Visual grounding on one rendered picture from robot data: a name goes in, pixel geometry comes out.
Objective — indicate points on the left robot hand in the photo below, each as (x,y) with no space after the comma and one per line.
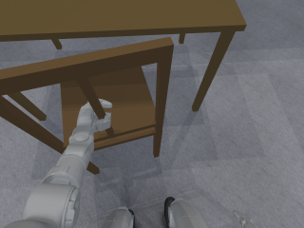
(88,117)

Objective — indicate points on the left robot shin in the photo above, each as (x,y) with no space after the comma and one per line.
(123,207)

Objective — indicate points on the robot left upper arm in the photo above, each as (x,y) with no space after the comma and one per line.
(52,205)

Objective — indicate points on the right robot thigh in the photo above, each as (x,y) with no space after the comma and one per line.
(182,214)

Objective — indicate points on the chair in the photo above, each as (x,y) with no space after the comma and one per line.
(113,74)

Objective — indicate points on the right robot hand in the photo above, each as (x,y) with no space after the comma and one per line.
(244,220)

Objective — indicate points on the left robot forearm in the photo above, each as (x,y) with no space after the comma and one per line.
(73,163)

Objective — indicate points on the table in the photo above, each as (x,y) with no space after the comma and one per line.
(31,20)

